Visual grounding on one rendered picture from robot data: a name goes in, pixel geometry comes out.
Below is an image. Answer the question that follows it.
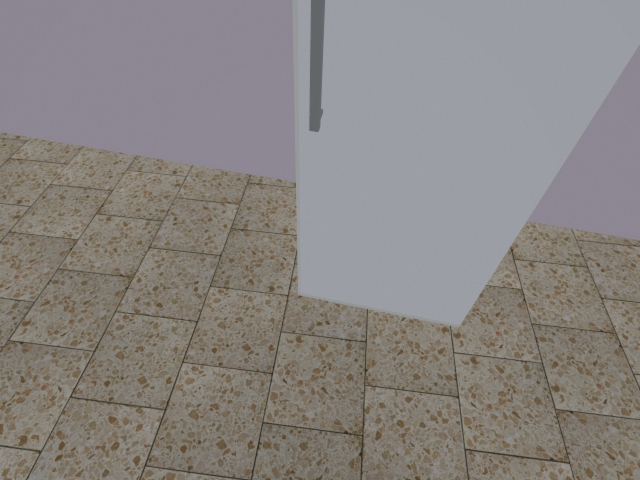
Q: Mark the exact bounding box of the fridge door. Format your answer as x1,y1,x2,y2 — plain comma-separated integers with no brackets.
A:
298,0,640,325

